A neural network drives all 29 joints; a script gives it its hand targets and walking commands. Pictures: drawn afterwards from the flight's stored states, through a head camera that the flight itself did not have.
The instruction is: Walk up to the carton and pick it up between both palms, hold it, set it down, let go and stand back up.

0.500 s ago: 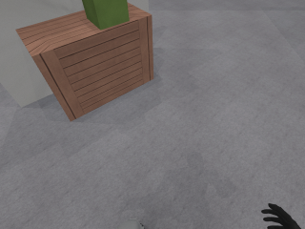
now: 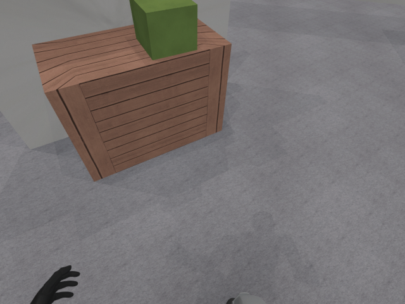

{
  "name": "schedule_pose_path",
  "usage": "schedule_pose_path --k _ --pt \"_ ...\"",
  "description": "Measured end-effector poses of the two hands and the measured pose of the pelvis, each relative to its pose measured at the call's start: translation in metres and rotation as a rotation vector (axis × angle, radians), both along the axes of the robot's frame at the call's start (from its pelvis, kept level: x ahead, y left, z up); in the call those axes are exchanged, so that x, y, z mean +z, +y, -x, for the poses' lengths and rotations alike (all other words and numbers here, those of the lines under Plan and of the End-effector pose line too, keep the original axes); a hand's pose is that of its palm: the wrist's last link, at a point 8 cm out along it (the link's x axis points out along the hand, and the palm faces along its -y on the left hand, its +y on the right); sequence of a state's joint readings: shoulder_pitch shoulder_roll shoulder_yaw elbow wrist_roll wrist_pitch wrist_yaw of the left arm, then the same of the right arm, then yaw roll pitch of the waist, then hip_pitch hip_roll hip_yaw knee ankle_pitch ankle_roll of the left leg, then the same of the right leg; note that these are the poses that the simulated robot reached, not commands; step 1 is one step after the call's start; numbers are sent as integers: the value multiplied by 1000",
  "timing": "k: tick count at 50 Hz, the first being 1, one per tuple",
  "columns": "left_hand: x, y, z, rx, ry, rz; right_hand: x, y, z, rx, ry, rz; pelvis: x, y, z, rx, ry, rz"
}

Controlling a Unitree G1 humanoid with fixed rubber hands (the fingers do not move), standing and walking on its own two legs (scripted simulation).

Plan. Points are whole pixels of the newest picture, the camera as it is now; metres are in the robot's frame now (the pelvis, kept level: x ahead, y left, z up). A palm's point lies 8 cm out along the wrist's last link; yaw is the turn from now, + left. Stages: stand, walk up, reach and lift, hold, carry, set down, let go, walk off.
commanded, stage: walk up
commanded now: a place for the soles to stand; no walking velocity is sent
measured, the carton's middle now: (164, 23) +1.32 +0.14 -0.03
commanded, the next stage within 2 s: none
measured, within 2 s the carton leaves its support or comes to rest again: neither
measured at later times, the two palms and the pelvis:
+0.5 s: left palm out of the picture +0.16 +0.31 -0.11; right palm (305, 177) +0.44 -0.29 -0.09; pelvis +0.23 -0.02 -0.01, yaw +13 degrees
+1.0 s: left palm (75, 182) +0.45 +0.33 -0.09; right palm (312, 149) +0.53 -0.34 -0.07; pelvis +0.42 -0.01 +0.00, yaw +17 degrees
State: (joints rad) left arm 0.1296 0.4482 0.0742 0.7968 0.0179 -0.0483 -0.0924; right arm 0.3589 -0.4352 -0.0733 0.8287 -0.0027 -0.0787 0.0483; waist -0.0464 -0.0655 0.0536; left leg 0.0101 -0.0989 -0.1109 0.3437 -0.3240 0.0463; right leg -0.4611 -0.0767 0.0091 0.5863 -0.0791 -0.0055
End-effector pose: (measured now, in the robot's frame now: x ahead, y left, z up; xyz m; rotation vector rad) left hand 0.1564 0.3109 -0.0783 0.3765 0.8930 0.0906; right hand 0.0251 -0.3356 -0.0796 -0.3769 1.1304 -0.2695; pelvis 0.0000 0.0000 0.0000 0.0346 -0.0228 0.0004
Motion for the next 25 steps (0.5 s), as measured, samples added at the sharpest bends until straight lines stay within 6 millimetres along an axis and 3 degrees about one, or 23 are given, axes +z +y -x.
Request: schedule_pose_path --k 3,6,11,17,21,25 --pt "1 -15 -30 27 -24 -15 -17 -17 -42 29 11 -8 -8 -16 -34 22 21 16" --pt "10 -24 -43 48 -41 -42 -24 -18 -91 82 26 -36 -5 -29 -59 67 27 27" --pt "23 -19 -22 189 18 -81 -19 -15 -185 205 -25 -72 6 -40 -104 108 6 24" --pt "16 -11 8 336 137 -90 -14 -6 -282 297 -58 -71 5 -41 -154 160 -22 49" --pt "-2 -8 9 394 195 -60 -10 16 -346 358 -76 -71 0 -36 -190 198 -23 65" --pt "-29 -3 -7 440 248 -12 -6 46 -414 422 -110 -48 -10 -21 -231 224 -11 79"
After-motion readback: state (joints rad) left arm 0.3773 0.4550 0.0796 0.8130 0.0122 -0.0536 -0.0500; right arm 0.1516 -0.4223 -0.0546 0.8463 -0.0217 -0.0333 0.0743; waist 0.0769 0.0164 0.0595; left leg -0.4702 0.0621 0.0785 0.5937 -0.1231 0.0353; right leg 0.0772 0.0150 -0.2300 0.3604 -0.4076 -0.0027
